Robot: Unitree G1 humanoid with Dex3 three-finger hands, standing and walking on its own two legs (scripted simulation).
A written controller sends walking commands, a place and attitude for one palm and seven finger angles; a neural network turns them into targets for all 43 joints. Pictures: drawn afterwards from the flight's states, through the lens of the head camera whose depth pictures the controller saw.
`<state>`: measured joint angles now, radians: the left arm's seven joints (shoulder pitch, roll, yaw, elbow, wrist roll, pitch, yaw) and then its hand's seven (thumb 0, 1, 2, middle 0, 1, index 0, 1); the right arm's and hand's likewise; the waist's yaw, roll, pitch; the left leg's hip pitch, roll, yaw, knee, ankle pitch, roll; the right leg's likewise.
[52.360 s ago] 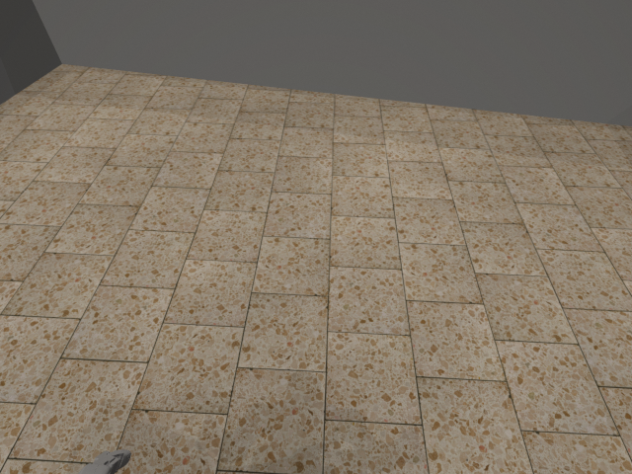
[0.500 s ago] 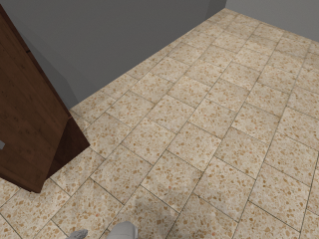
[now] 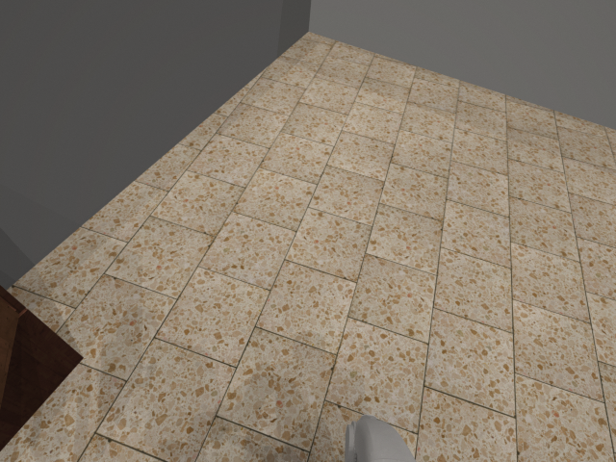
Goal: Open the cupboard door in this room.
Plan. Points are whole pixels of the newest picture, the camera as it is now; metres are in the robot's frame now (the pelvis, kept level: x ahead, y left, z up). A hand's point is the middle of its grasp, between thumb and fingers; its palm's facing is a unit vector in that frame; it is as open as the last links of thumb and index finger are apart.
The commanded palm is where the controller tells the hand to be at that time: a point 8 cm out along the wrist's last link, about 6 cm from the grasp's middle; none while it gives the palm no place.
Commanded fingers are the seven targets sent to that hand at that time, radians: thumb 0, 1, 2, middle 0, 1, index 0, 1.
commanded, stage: walk to a spot facing it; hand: left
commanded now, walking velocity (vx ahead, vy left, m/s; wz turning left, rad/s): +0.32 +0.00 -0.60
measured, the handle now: out of the picture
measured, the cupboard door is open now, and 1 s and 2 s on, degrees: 41 41 41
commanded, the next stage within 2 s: turn to face it in 1.14 s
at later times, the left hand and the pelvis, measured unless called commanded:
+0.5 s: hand (252, 373) +0.27 +0.10 -0.16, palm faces -0.16 -0.96 -0.24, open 7.3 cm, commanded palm none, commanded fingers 0.00 0.90 0.90 -0.20 -0.30 -0.20 -0.30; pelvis +0.20 -0.09 +0.00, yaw -14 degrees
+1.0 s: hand (285, 250) +0.53 +0.06 -0.18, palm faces -0.30 -0.94 -0.15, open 7.4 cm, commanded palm none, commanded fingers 0.00 0.90 0.90 -0.20 -0.30 -0.20 -0.30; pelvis +0.47 -0.10 +0.00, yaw -23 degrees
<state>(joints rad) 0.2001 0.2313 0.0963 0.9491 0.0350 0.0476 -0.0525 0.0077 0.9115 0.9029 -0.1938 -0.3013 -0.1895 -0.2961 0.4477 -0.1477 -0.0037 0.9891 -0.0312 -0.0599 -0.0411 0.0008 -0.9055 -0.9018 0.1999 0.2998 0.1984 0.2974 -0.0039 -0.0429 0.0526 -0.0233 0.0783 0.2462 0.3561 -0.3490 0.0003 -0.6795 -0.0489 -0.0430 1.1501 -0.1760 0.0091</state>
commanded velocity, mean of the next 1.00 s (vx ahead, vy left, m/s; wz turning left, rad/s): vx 0.35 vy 0.00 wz -0.33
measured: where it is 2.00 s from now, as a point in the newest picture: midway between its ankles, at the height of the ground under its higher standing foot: (370, 315)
